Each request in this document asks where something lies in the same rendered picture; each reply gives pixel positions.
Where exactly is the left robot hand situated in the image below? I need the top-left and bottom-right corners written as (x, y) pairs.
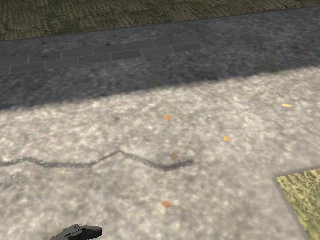
top-left (50, 224), bottom-right (103, 240)

